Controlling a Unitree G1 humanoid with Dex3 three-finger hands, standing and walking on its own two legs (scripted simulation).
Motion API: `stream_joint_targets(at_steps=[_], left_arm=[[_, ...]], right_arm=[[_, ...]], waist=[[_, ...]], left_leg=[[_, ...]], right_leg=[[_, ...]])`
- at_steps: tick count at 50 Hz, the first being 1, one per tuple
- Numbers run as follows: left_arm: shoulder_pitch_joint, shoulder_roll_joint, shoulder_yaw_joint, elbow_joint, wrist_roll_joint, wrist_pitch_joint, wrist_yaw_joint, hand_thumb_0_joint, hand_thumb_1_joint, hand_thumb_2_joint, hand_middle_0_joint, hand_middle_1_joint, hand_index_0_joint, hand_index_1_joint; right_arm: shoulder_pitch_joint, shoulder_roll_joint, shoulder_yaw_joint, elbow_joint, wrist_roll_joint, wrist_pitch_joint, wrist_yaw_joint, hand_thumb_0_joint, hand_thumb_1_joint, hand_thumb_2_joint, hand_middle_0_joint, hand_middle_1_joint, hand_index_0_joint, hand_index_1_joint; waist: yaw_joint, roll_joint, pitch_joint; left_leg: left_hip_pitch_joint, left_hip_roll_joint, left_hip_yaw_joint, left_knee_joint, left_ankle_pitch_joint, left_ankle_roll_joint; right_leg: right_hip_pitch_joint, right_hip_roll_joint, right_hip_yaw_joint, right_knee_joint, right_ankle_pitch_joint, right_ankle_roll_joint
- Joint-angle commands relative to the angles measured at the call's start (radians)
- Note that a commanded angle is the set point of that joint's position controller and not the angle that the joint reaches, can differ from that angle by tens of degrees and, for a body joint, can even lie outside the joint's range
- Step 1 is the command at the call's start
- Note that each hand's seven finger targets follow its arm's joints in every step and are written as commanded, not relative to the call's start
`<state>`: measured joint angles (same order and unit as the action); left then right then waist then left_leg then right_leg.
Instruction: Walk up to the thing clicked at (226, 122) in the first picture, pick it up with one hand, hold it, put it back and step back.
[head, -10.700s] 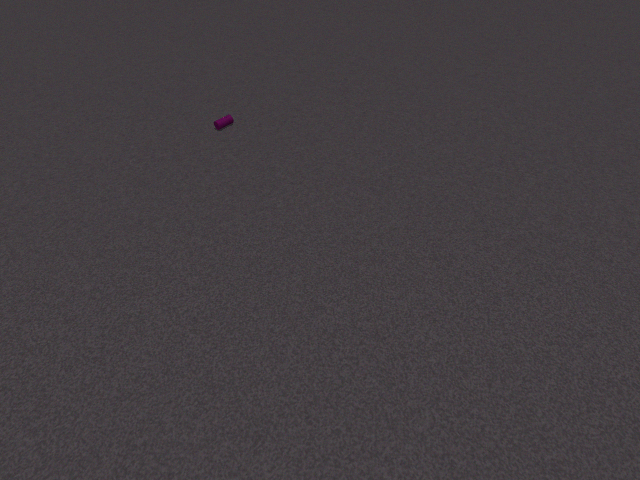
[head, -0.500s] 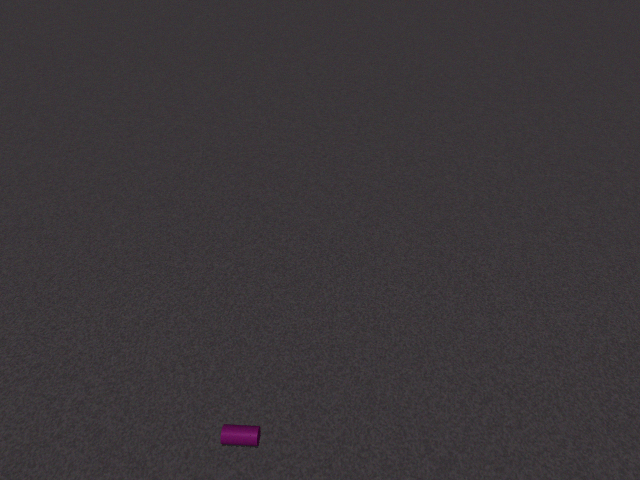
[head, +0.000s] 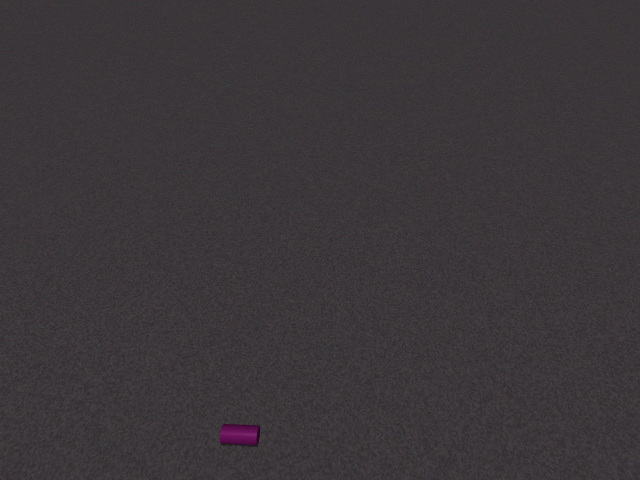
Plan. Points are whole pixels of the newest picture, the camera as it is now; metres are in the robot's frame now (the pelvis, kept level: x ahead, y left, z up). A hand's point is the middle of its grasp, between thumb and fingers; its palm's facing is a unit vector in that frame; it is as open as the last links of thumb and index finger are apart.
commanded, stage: rise first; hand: left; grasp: from above
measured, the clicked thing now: (240, 434) +0.41 +0.26 -0.76
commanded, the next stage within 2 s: none
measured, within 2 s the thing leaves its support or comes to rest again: neither
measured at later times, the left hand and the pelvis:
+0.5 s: hand out of the picture +0.13 +0.26 -0.20, palm faces -0.09 -0.92 -0.38, open 12.5 cm; pelvis -0.02 +0.00 -0.05, yaw +1 degrees
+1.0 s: hand out of the picture +0.13 +0.29 -0.29, palm faces -0.30 -0.79 -0.54, open 13.8 cm; pelvis -0.04 +0.01 -0.15, yaw +1 degrees
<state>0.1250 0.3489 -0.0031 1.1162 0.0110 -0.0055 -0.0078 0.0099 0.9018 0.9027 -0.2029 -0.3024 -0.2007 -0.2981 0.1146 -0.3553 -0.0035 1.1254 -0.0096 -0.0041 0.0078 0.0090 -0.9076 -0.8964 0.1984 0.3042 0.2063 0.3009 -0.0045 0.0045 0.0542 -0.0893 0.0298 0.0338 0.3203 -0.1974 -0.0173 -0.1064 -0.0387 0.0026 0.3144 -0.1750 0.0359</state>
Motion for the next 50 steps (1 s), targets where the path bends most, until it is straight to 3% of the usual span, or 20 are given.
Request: stream_joint_targets(at_steps=[1,2,3,4,5,7,8,9,11,19,23,24,27,30,38,40,43,45,48,50], left_arm=[[-0.032,0.219,0.042,-0.06,0.002,-0.023,0.018,0.0,0.9,0.9,-0.2,-0.3,-0.2,-0.301],[-0.036,0.218,0.042,-0.062,0.001,-0.021,0.018,0.0,0.82,0.96,-0.143,-0.38,-0.143,-0.381],[-0.387,0.046,0.046,-0.413,-0.051,-0.114,0.034,0.0,0.74,0.945,-0.223,-0.46,-0.215,-0.461],[-0.506,0.099,0.066,-0.317,-0.046,-0.105,0.04,0.0,0.673,0.917,-0.252,-0.526,-0.217,-0.541],[-0.294,0.197,0.12,-0.146,-0.024,-0.066,0.043,0.0,0.593,0.9,-0.217,-0.606,-0.202,-0.621],[-0.331,0.249,0.163,-0.097,0.018,-0.047,0.013,0.0,0.439,0.897,-0.188,-0.755,-0.19,-0.753],[-0.313,0.245,0.176,-0.091,0.043,-0.052,-0.002,0.0,0.359,0.889,-0.169,-0.835,-0.184,-0.821],[-0.19,0.26,0.209,-0.053,0.073,-0.04,-0.01,0.0,0.279,0.88,-0.156,-0.905,-0.18,-0.88],[-0.079,0.234,0.222,-0.099,0.102,-0.015,-0.025,0.0,0.119,0.872,-0.158,-0.956,-0.187,-0.926],[-0.127,0.176,0.192,-0.284,0.163,0.119,-0.011,0.0,-0.429,0.876,-0.179,-0.985,-0.182,-0.981],[-0.114,0.177,0.209,-0.435,0.185,0.098,-0.009,0.0,-0.49,0.931,-0.142,-1.014,-0.138,-1.019],[-0.045,0.198,0.239,-0.403,0.192,0.103,-0.004,0.0,-0.501,0.936,-0.133,-1.032,-0.13,-1.035],[-0.052,0.167,0.199,-0.568,0.204,0.099,-0.01,0.0,-0.531,0.971,-0.133,-1.009,-0.116,-1.027],[0.025,0.175,0.22,-0.614,0.215,0.115,-0.003,0.0,-0.556,0.987,-0.119,-1.021,-0.1,-1.041],[0.146,0.154,0.208,-0.746,0.249,0.174,-0.002,0.0,-0.532,0.929,-0.157,-1.004,-0.15,-1.011],[0.08,0.19,0.215,-0.77,0.264,0.174,0.001,0.0,-0.536,0.916,-0.158,-1.014,-0.157,-1.014],[-0.005,0.196,0.205,-0.728,0.31,0.144,0.006,0.0,-0.51,0.899,-0.182,-0.984,-0.178,-0.987],[-0.051,0.211,0.214,-0.686,0.354,0.104,0.008,0.0,-0.504,0.909,-0.169,-0.976,-0.161,-0.984],[-0.104,0.201,0.175,-0.645,0.427,0.035,0.006,0.0,-0.471,0.895,-0.179,-0.98,-0.174,-0.985],[-0.149,0.256,0.21,-0.603,0.476,-0.012,0.013,0.0,-0.452,0.888,-0.195,-0.969,-0.19,-0.975]], right_arm=[[-0.037,-0.211,-0.046,-0.063,-0.001,-0.024,-0.013,0.0,-0.9,-0.9,0.2,0.3,0.2,0.3],[-0.032,-0.208,-0.045,-0.064,-0.001,-0.025,-0.014,0.0,-0.931,-0.915,0.199,0.301,0.2,0.301],[-0.015,-0.038,0.01,-0.339,0.068,-0.072,-0.034,0.0,-0.983,-0.921,0.199,0.3,0.2,0.3],[0.035,-0.07,0.0,-0.286,0.068,-0.07,-0.046,0.0,-0.907,-0.903,0.198,0.3,0.199,0.3],[0.073,-0.106,-0.021,-0.296,0.074,-0.059,-0.057,0.0,-0.891,-0.9,0.198,0.3,0.199,0.3],[0.099,-0.1,-0.042,-0.336,0.058,-0.055,-0.057,0.0,-0.902,-0.9,0.199,0.3,0.2,0.3],[0.109,-0.101,-0.061,-0.355,0.041,-0.062,-0.058,0.0,-0.904,-0.901,0.199,0.3,0.2,0.3],[0.144,-0.098,-0.077,-0.358,0.03,-0.066,-0.055,0.0,-0.905,-0.9,0.2,0.3,0.2,0.3],[0.143,-0.088,-0.086,-0.42,0.026,-0.071,-0.044,0.0,-0.906,-0.9,0.2,0.3,0.2,0.3],[0.1,-0.06,-0.087,-0.558,0.031,-0.094,-0.03,0.0,-0.871,-0.892,0.201,0.3,0.2,0.3],[0.122,-0.049,-0.098,-0.597,0.024,-0.127,-0.024,0.0,-0.862,-0.89,0.201,0.3,0.2,0.3],[0.124,-0.043,-0.091,-0.6,0.024,-0.132,-0.026,0.0,-0.87,-0.893,0.201,0.3,0.2,0.3],[0.125,-0.046,-0.103,-0.625,0.021,-0.148,-0.032,0.0,-0.874,-0.894,0.201,0.3,0.2,0.3],[0.113,-0.044,-0.103,-0.639,0.02,-0.161,-0.036,0.0,-0.879,-0.896,0.201,0.3,0.2,0.3],[0.095,-0.037,-0.095,-0.688,0.017,-0.186,-0.035,0.0,-0.918,-0.906,0.2,0.3,0.2,0.3],[0.102,-0.039,-0.094,-0.682,0.016,-0.19,-0.037,0.0,-0.936,-0.91,0.2,0.3,0.2,0.3],[0.075,-0.037,-0.089,-0.687,0.012,-0.21,-0.033,0.0,-0.931,-0.909,0.2,0.3,0.2,0.3],[0.07,-0.043,-0.09,-0.68,0.01,-0.22,-0.026,0.0,-0.904,-0.901,0.2,0.3,0.2,0.3],[0.074,-0.061,-0.098,-0.661,0.009,-0.238,-0.012,0.0,-0.892,-0.899,0.2,0.3,0.2,0.3],[0.062,-0.073,-0.099,-0.652,0.012,-0.242,-0.005,0.0,-0.893,-0.899,0.2,0.3,0.2,0.3]], waist=[[0.003,-0.007,-0.086],[0.001,-0.005,-0.083],[-0.113,0.006,0.012],[-0.088,-0.032,-0.043],[-0.049,-0.033,-0.028],[-0.038,-0.053,-0.111],[-0.024,-0.053,-0.19],[-0.005,-0.006,-0.25],[0.039,0.043,-0.297],[-0.002,-0.006,-0.24],[-0.006,0.041,-0.318],[-0.002,0.038,-0.339],[-0.023,0.068,-0.368],[-0.017,0.062,-0.367],[-0.021,0.07,-0.4],[-0.042,0.073,-0.417],[-0.054,0.065,-0.378],[-0.051,0.053,-0.41],[-0.05,0.08,-0.507],[-0.038,0.084,-0.541]], left_leg=[[0.016,0.11,-0.084,-0.045,0.166,0.034],[0.013,0.112,-0.083,-0.047,0.171,0.034],[-0.137,-0.022,0.019,0.03,0.037,0.026],[-0.126,-0.025,0.015,0.051,0.014,0.028],[-0.16,-0.026,0.019,0.063,0.003,0.025],[-0.218,-0.035,0.014,0.147,0.017,0.032],[-0.218,-0.035,0.01,0.184,0.047,0.03],[-0.247,-0.044,0.011,0.222,0.083,0.025],[-0.269,-0.05,0.011,0.252,0.127,0.013],[-0.402,-0.035,-0.008,0.356,0.043,0.015],[-0.476,-0.025,-0.016,0.458,-0.015,0.014],[-0.492,-0.027,-0.017,0.482,-0.004,0.016],[-0.515,-0.017,-0.028,0.526,-0.002,0.013],[-0.555,-0.003,-0.053,0.56,0.001,0.009],[-0.661,-0.004,-0.063,0.656,-0.062,0.014],[-0.692,-0.004,-0.058,0.705,-0.045,0.017],[-0.806,-0.009,-0.06,0.783,-0.148,0.022],[-0.877,-0.012,-0.062,0.851,-0.164,0.023],[-0.935,-0.015,-0.071,0.948,-0.129,0.016],[-1.005,-0.019,-0.076,1.009,-0.153,0.014]], right_leg=[[0.012,-0.101,0.07,-0.035,0.185,-0.049],[0.017,-0.102,0.069,-0.028,0.186,-0.051],[-0.218,0.039,-0.022,0.041,0.076,-0.036],[-0.174,0.035,-0.03,0.05,0.042,-0.032],[-0.167,0.043,-0.04,0.056,0.004,-0.039],[-0.199,0.038,-0.036,0.125,0.014,-0.043],[-0.192,0.036,-0.032,0.167,0.052,-0.042],[-0.192,0.03,-0.028,0.208,0.088,-0.046],[-0.176,0.032,-0.029,0.254,0.107,-0.055],[-0.349,0.048,-0.05,0.333,-0.006,-0.048],[-0.455,0.048,-0.047,0.449,-0.063,-0.049],[-0.464,0.045,-0.045,0.471,-0.051,-0.049],[-0.528,0.047,-0.044,0.531,-0.051,-0.05],[-0.575,0.049,-0.052,0.58,-0.074,-0.053],[-0.679,0.045,-0.048,0.675,-0.116,-0.053],[-0.719,0.044,-0.045,0.705,-0.102,-0.053],[-0.84,0.04,-0.04,0.774,-0.183,-0.052],[-0.911,0.04,-0.039,0.851,-0.199,-0.055],[-1.013,0.037,-0.037,0.975,-0.176,-0.057],[-1.084,0.035,-0.033,1.045,-0.197,-0.059]])
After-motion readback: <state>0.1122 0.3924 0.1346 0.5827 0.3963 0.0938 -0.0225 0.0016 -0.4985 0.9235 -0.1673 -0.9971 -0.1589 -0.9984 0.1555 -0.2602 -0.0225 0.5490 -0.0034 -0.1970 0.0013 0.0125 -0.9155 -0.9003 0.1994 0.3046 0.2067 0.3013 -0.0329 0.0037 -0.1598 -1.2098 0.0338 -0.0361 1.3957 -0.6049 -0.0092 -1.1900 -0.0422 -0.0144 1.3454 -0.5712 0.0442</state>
